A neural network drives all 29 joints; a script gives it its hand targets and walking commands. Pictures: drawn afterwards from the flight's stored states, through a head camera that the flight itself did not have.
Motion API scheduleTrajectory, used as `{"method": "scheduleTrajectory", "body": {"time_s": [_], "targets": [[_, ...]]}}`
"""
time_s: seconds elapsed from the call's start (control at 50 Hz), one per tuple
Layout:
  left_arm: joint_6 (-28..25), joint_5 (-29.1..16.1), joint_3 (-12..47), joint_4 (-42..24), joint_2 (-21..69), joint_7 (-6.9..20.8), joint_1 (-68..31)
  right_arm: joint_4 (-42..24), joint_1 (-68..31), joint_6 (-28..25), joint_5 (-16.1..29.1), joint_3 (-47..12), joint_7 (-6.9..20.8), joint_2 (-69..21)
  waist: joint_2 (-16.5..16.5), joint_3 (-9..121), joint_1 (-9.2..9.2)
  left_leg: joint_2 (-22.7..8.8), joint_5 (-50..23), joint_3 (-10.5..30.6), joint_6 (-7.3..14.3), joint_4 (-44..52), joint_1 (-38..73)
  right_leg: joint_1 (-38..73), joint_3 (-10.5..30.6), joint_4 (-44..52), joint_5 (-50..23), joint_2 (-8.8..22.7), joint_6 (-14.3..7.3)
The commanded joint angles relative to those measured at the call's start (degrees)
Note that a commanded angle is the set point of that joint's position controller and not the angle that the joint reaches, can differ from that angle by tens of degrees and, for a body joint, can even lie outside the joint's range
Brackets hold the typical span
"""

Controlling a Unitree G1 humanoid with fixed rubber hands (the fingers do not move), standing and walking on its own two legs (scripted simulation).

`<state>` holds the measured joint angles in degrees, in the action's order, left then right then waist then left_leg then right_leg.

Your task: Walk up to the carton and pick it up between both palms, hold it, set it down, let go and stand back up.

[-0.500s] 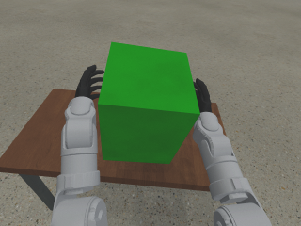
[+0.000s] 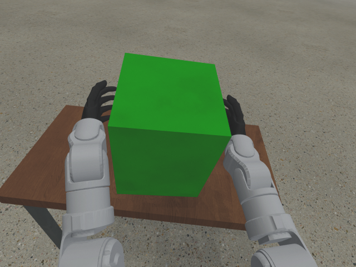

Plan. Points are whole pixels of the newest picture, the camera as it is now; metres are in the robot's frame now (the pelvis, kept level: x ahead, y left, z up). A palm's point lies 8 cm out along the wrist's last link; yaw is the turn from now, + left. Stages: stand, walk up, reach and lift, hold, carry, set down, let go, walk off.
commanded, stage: hold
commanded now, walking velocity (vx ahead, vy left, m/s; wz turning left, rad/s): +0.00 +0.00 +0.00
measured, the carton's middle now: (164, 131) +0.41 +0.02 +0.13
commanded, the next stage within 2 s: none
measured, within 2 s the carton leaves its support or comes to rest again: neither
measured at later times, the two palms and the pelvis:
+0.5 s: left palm (102, 120) +0.37 +0.14 +0.19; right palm (241, 134) +0.36 -0.14 +0.17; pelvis +0.00 -0.01 +0.00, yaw -1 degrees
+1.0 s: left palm (101, 114) +0.37 +0.15 +0.21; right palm (243, 128) +0.36 -0.14 +0.18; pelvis +0.00 +0.00 +0.00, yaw -1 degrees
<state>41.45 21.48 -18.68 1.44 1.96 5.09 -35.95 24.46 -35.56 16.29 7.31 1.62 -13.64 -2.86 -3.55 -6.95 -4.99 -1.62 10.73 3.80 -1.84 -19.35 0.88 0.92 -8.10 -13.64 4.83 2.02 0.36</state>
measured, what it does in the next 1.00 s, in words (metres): stands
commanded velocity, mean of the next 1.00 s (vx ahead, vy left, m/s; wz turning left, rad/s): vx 0.00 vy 0.00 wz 0.00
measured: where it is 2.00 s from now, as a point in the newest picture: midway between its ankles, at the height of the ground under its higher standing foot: outside the picture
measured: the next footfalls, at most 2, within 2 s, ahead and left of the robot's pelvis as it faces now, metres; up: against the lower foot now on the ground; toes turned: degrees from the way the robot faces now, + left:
none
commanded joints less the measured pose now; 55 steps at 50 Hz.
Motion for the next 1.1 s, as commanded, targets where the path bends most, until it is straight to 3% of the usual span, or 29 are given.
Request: {"method": "scheduleTrajectory", "body": {"time_s": [0.0,0.08,0.12,0.16,0.24,0.28,0.32,0.4,0.44,0.54,0.58,0.64,0.68,0.7,0.76,0.84,0.88,0.92,0.96,1.0,1.04,1.08], "targets": [[-3.9,-11.6,33.7,-6.1,30.4,6.6,-31.9,-20.8,-41.0,-5.1,4.7,-21.5,7.1,-24.0,8.6,29.9,-4.0,4.1,-22.0,-4.0,-3.6,-1.0,2.8,12.3,-0.6,-2.3,-8.0,-6.0,0.3],[-2.1,-6.9,27.1,1.8,28.5,7.3,-27.2,-11.4,-37.1,-3.2,2.1,-17.1,8.4,-21.7,7.1,17.6,-2.76,3.3,-9.3,-4.6,-2.5,3.5,-3.6,10.6,-0.8,-0.3,2.7,-5.4,0.0],[-1.8,-5.3,23.9,3.5,28.4,8.1,-26.7,-9.3,-37.1,-3.4,1.1,-15.8,9.3,-21.9,6.2,15.3,-1.51,3.4,-5.8,-5.2,-1.6,5.6,-6.6,12.1,-0.8,-0.4,3.9,-5.0,0.1],[-2.2,-5.6,23.7,1.6,29.1,8.3,-28.0,-11.5,-39.0,-4.6,1.6,-16.8,9.8,-23.0,6.2,18.8,-0.47,3.7,-9.6,-5.6,-1.2,5.1,-5.8,13.9,-0.7,-1.0,0.6,-5.1,0.2],[-4.1,-9.7,30.3,-7.5,30.4,6.6,-30.5,-22.6,-43.1,-7.1,6.2,-24.2,8.8,-25.1,7.0,33.0,0.07,4.4,-29.2,-4.9,-2.4,-1.6,3.2,16.8,-0.2,-3.2,-15.2,-5.8,0.7],[-4.4,-10.5,32.1,-9.1,29.3,5.6,-29.5,-25.3,-42.6,-6.9,7.5,-26.5,7.6,-24.9,6.4,34.8,-0.07,4.5,-32.0,-4.5,-2.5,-3.5,4.4,17.5,0.3,-3.6,-18.9,-5.8,1.0],[-3.8,-9.3,30.6,-7.0,27.4,5.5,-27.6,-22.9,-40.4,-5.4,7.0,-26.0,7.0,-24.4,5.1,29.8,-0.03,4.7,-25.4,-4.9,-1.7,-1.9,1.1,17.4,0.6,-2.9,-15.7,-5.3,1.2],[-1.7,-5.1,22.8,1.2,24.8,7.9,-25.5,-13.1,-36.5,-2.8,3.1,-20.3,7.6,-24.6,2.1,15.9,0.91,4.7,-4.6,-6.6,1.4,5.5,-9.2,15.7,0.9,-0.5,-0.3,-3.6,1.5],[-1.9,-5.1,21.3,1.8,25.2,9.0,-27.9,-12.6,-38.1,-3.1,1.8,-18.7,8.2,-25.7,1.8,16.4,1.13,4.9,-1.7,-7.1,2.2,7.0,-11.0,16.0,0.9,-0.3,2.2,-3.2,1.6],[-4.8,-11.8,30.7,-6.9,28.7,7.8,-35.4,-24.2,-45.1,-6.3,4.5,-23.5,7.0,-28.2,4.7,35.0,-0.94,5.7,-17.7,-5.9,0.1,1.0,-2.4,19.2,0.6,-3.5,-13.6,-4.3,1.6],[-5.0,-12.9,33.2,-7.5,28.4,6.9,-35.1,-25.4,-44.9,-5.8,5.4,-24.6,6.0,-27.5,5.5,37.0,-2.07,5.7,-20.1,-5.2,-0.9,-0.9,-0.4,18.8,0.5,-3.9,-15.7,-4.8,1.7],[-3.3,-9.5,29.2,-0.1,26.3,7.2,-31.5,-16.0,-40.2,-2.9,3.0,-20.4,6.0,-25.2,5.3,24.9,-2.67,5.2,-8.8,-5.4,-0.7,2.3,-4.9,14.5,0.3,-1.6,-3.3,-4.4,1.4],[-1.9,-5.7,23.0,6.8,25.1,8.7,-29.1,-7.3,-37.3,-1.5,0.1,-15.3,7.2,-23.9,4.3,14.4,-1.99,4.7,2.5,-6.2,0.4,6.7,-10.6,12.1,0.0,0.1,8.2,-3.8,1.1],[-1.7,-4.3,20.3,8.9,24.9,9.5,-28.6,-4.7,-36.8,-1.5,-1.1,-13.4,8.0,-23.6,3.9,12.1,-1.55,4.6,4.8,-6.7,0.9,8.0,-12.4,12.4,-0.2,0.1,10.3,-3.7,1.1],[-2.7,-4.4,19.0,6.7,26.8,10.6,-31.1,-6.8,-39.8,-3.5,-1.5,-12.9,9.2,-24.6,5.1,16.4,-0.65,4.6,0.0,-6.9,0.7,8.2,-11.7,15.3,-0.4,-0.7,5.5,-3.8,0.9],[-5.2,-10.8,29.8,-5.2,31.2,7.7,-36.0,-20.4,-46.2,-7.4,4.3,-21.1,8.6,-26.7,8.5,34.9,-1.1,4.8,-25.4,-5.5,-2.6,-0.6,1.8,16.6,-0.9,-3.4,-12.2,-5.8,0.5],[-5.5,-11.9,32.8,-6.6,30.9,6.1,-34.8,-22.6,-45.6,-7.2,5.7,-23.4,7.8,-25.5,8.7,36.7,-1.72,4.5,-31.1,-4.6,-3.6,-3.5,5.3,15.3,-0.7,-3.5,-15.2,-6.3,0.4],[-4.5,-9.8,30.7,-2.8,28.9,5.7,-31.3,-17.8,-41.8,-5.5,4.7,-21.9,7.6,-23.8,7.7,28.9,-1.79,4.1,-24.6,-4.6,-3.2,-2.0,2.7,13.2,-0.5,-2.1,-9.2,-6.0,0.3],[-2.9,-6.0,25.1,3.3,26.8,6.7,-27.1,-9.8,-37.4,-3.7,2.2,-18.1,8.2,-22.6,5.9,17.3,-1.09,3.7,-11.2,-5.4,-1.7,2.7,-3.8,11.8,-0.4,-0.3,1.0,-5.1,0.2],[-2.0,-3.3,20.1,6.6,25.9,8.2,-25.4,-5.4,-35.8,-3.3,0.2,-15.3,9.2,-22.9,3.9,11.4,0.09,3.8,-1.8,-6.4,0.2,6.8,-9.8,13.1,-0.3,0.1,6.0,-4.2,0.5],[-2.6,-3.8,19.4,4.4,26.6,9.1,-27.6,-7.8,-37.8,-4.4,0.0,-15.7,9.7,-24.4,3.6,15.2,0.9,4.1,-3.3,-6.8,1.0,7.4,-10.6,15.7,-0.1,-0.7,3.2,-3.9,0.8],[-4.0,-7.0,23.8,-1.6,28.5,8.7,-31.7,-14.8,-41.9,-6.4,2.1,-19.1,9.4,-26.5,4.7,25.0,0.73,4.6,-13.5,-6.5,0.3,4.2,-5.8,17.6,-0.1,-2.1,-5.3,-4.4,0.8]]}}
